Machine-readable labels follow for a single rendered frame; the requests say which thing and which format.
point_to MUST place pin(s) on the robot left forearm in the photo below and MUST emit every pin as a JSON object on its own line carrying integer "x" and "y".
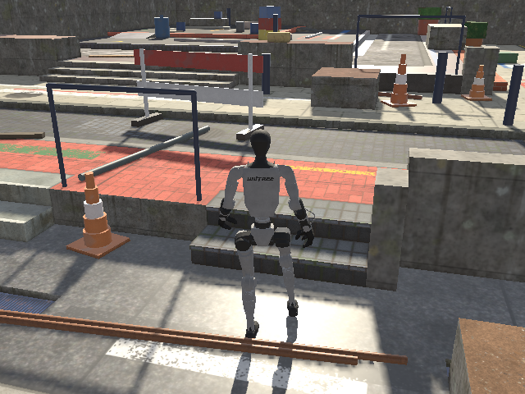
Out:
{"x": 224, "y": 213}

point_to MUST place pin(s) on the left robot hand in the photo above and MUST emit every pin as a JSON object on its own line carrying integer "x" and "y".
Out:
{"x": 223, "y": 225}

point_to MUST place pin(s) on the left robot thigh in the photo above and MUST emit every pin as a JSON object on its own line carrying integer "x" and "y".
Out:
{"x": 245, "y": 252}

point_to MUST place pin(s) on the robot right upper arm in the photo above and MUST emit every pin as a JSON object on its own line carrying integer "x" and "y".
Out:
{"x": 291, "y": 186}

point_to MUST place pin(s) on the right robot hand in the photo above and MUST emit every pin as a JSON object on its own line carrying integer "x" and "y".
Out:
{"x": 308, "y": 234}

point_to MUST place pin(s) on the robot left upper arm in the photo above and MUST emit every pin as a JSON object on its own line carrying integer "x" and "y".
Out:
{"x": 231, "y": 186}

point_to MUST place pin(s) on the robot right forearm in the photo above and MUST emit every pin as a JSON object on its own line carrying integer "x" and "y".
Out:
{"x": 303, "y": 217}

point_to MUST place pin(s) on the robot head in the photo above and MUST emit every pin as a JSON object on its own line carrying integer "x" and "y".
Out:
{"x": 260, "y": 141}

